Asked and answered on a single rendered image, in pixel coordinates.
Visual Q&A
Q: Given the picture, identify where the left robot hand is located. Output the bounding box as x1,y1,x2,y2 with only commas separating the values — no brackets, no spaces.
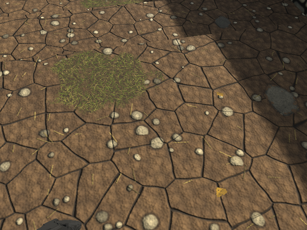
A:
36,218,82,230

